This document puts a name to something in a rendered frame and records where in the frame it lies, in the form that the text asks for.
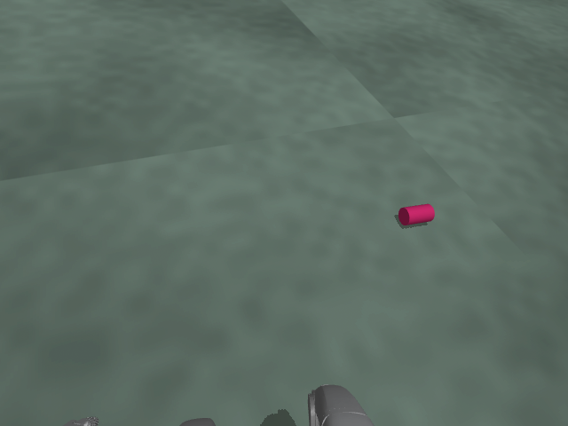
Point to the can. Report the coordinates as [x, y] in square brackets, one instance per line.
[416, 214]

